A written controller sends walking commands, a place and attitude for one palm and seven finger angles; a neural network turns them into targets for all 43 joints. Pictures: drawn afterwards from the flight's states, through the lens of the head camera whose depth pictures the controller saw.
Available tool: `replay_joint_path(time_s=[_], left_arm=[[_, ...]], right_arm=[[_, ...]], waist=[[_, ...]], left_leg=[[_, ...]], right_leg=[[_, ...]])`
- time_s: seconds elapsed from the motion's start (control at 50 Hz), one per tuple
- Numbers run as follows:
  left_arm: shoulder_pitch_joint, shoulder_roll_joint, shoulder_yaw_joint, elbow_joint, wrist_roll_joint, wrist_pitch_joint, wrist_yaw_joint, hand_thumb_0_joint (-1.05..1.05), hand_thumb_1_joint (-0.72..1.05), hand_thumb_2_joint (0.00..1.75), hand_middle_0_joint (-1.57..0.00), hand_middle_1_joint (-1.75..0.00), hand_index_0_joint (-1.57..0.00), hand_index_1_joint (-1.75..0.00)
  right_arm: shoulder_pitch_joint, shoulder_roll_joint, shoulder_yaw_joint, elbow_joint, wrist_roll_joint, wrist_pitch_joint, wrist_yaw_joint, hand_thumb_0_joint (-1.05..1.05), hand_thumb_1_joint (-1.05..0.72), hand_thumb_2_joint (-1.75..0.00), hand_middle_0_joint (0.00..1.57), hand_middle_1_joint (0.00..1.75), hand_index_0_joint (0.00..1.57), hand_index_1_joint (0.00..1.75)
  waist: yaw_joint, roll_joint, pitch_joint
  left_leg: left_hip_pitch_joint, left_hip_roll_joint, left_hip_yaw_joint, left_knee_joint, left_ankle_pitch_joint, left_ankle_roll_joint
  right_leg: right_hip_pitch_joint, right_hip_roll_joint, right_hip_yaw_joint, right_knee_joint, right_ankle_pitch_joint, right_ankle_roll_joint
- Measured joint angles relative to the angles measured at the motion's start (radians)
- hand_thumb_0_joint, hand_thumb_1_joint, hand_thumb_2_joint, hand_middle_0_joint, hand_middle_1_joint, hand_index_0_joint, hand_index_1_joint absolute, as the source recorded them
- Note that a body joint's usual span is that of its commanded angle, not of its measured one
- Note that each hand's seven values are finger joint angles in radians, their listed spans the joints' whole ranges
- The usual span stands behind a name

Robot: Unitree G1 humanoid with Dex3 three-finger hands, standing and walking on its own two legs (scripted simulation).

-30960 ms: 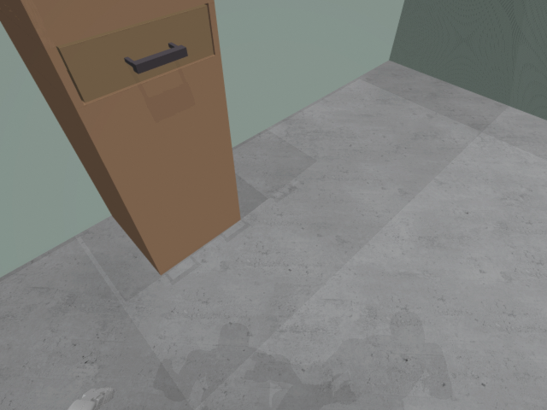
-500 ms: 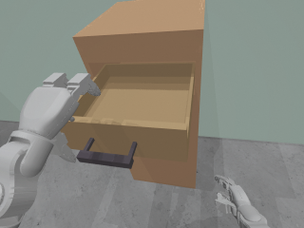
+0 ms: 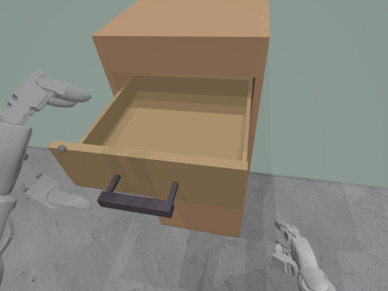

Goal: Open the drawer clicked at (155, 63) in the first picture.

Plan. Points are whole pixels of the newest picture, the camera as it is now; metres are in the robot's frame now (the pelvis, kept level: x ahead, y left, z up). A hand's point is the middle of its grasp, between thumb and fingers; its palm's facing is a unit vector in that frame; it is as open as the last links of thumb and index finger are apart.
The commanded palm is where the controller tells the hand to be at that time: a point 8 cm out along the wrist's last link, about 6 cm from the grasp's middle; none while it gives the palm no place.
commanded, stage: draw the hand back to the body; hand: left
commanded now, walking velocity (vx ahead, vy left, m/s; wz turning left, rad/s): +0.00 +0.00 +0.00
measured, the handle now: (140, 193) +0.26 +0.15 +0.10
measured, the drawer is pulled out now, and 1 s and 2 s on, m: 0.30 0.30 0.30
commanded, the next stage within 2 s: step back with the hand held close in 0.88 s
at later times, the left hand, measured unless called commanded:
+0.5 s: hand (39, 129) +0.23 +0.22 +0.29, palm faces +0.49 -0.78 -0.38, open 10.3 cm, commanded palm +0.17 +0.27 +0.29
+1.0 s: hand (29, 138) +0.21 +0.23 +0.29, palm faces +0.54 -0.77 -0.34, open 7.5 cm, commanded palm +0.16 +0.27 +0.29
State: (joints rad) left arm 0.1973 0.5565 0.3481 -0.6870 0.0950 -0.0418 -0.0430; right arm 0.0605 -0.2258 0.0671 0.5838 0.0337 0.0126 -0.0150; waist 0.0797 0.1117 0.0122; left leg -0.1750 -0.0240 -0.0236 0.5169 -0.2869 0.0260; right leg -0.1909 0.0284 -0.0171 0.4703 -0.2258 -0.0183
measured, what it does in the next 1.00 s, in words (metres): stands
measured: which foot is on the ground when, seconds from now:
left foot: down 0.00-1.00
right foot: down 0.00-1.00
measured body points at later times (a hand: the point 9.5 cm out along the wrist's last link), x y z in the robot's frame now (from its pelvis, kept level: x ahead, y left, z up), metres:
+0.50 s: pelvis +0.03 +0.00 +0.00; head +0.03 -0.02 +0.45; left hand +0.20 +0.26 +0.31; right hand +0.22 -0.22 -0.08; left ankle +0.00 +0.10 -0.74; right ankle +0.02 -0.11 -0.74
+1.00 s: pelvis +0.02 -0.01 +0.00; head +0.01 -0.03 +0.45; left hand +0.18 +0.27 +0.31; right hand +0.23 -0.22 -0.08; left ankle +0.00 +0.10 -0.74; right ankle +0.02 -0.11 -0.74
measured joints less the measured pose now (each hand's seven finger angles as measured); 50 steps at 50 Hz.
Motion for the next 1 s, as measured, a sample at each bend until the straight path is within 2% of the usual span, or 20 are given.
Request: replay_joint_path(time_s=[0.04, 0.08, 0.14, 0.18, 0.26, 0.36, 0.44, 0.56, 0.78, 1.0], left_arm=[[-0.004, -0.078, 0.034, -0.009, -0.091, -0.053, 0.043, 0.0, -0.44, 0.33, -0.31, -1.16, -0.32, -1.16], [-0.007, -0.139, 0.05, -0.014, -0.141, -0.094, 0.077, 0.0, -0.4, 0.35, -0.31, -1.13, -0.32, -1.13], [-0.004, -0.21, 0.035, -0.011, -0.169, -0.129, 0.111, 0.0, -0.32, 0.38, -0.3, -1.08, -0.31, -1.08], [0.007, -0.226, 0.024, -0.014, -0.173, -0.137, 0.124, 0.0, -0.26, 0.41, -0.29, -1.04, -0.3, -1.04], [0.054, -0.202, 0.03, -0.034, -0.174, -0.155, 0.132, 0.0, -0.14, 0.46, -0.28, -0.96, -0.29, -0.96], [0.087, -0.146, 0.081, -0.039, -0.179, -0.174, 0.131, 0.0, 0.03, 0.53, -0.27, -0.85, -0.28, -0.85], [0.087, -0.13, 0.126, -0.01, -0.189, -0.178, 0.13, 0.0, 0.16, 0.59, -0.26, -0.76, -0.27, -0.76], [0.098, -0.141, 0.158, 0.032, -0.201, -0.155, 0.129, 0.0, 0.37, 0.68, -0.24, -0.63, -0.25, -0.63], [0.116, -0.161, 0.139, 0.002, -0.195, -0.134, 0.138, 0.01, 0.74, 0.84, -0.22, -0.39, -0.23, -0.39], [0.078, -0.163, 0.151, 0.052, -0.202, -0.122, 0.14, 0.01, 0.87, 0.9, -0.21, -0.31, -0.22, -0.31]], right_arm=[[0.027, 0.026, 0.002, 0.006, -0.002, -0.034, -0.01, 0.01, -0.91, -0.9, 0.2, 0.3, 0.2, 0.3], [0.056, 0.039, 0.004, 0.019, -0.006, -0.065, -0.017, 0.01, -0.91, -0.9, 0.2, 0.3, 0.2, 0.3], [0.099, 0.04, -0.001, 0.04, -0.016, -0.097, -0.021, 0.01, -0.91, -0.9, 0.2, 0.3, 0.2, 0.3], [0.119, 0.033, -0.006, 0.057, -0.024, -0.115, -0.022, 0.01, -0.91, -0.9, 0.2, 0.3, 0.2, 0.3], [0.14, 0.018, -0.023, 0.08, -0.033, -0.135, -0.024, 0.01, -0.9, -0.9, 0.2, 0.3, 0.2, 0.3], [0.135, 0.007, -0.045, 0.087, -0.028, -0.14, -0.026, 0.01, -0.91, -0.9, 0.2, 0.3, 0.2, 0.3], [0.113, 0.006, -0.054, 0.083, -0.022, -0.132, -0.028, 0.01, -0.91, -0.9, 0.2, 0.3, 0.2, 0.3], [0.085, 0.012, -0.056, 0.068, -0.015, -0.118, -0.03, 0.01, -0.91, -0.9, 0.2, 0.3, 0.2, 0.3], [0.076, 0.016, -0.051, 0.063, -0.021, -0.119, -0.032, 0.01, -0.91, -0.9, 0.2, 0.3, 0.2, 0.3], [0.085, 0.021, -0.049, 0.067, -0.017, -0.102, -0.034, 0.01, -0.91, -0.9, 0.2, 0.3, 0.2, 0.3]], waist=[[-0.01, -0.027, 0.012], [-0.013, -0.05, 0.021], [-0.016, -0.069, 0.028], [-0.017, -0.072, 0.031], [-0.025, -0.068, 0.026], [-0.028, -0.055, 0.015], [-0.024, -0.046, 0.009], [-0.014, -0.04, 0.002], [0.003, -0.039, -0.011], [-0.005, -0.037, -0.001]], left_leg=[[0.015, 0.006, 0.001, -0.016, 0.004, -0.003], [0.027, 0.012, 0.005, -0.026, 0.005, -0.006], [0.045, 0.013, 0.008, -0.041, 0.003, -0.006], [0.054, 0.013, 0.01, -0.046, 0.001, -0.004], [0.063, 0.013, 0.014, -0.052, -0.007, -0.002], [0.067, 0.014, 0.018, -0.056, -0.016, -0.001], [0.065, 0.012, 0.018, -0.062, -0.015, 0.0], [0.06, 0.016, 0.016, -0.066, -0.015, -0.003], [0.064, 0.018, 0.002, -0.061, -0.018, -0.008], [0.07, 0.023, 0.003, -0.067, -0.004, -0.014]], right_leg=[[0.016, 0.006, 0.002, -0.022, 0.009, -0.002], [0.029, 0.011, 0.006, -0.036, 0.014, -0.005], [0.046, 0.013, 0.009, -0.05, 0.013, -0.006], [0.053, 0.013, 0.011, -0.055, 0.011, -0.005], [0.061, 0.013, 0.016, -0.06, 0.004, -0.003], [0.065, 0.014, 0.02, -0.066, -0.002, 0.0], [0.061, 0.013, 0.021, -0.069, -0.004, 0.0], [0.059, 0.016, 0.018, -0.076, -0.002, -0.002], [0.07, 0.018, 0.004, -0.078, -0.006, -0.007], [0.072, 0.022, 0.004, -0.079, 0.007, -0.014]])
